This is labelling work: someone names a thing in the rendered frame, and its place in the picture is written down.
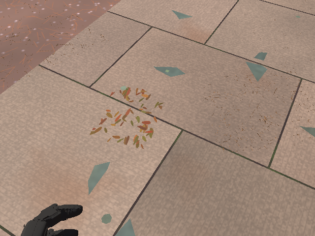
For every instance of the left robot hand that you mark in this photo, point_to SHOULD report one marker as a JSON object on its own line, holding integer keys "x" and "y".
{"x": 50, "y": 216}

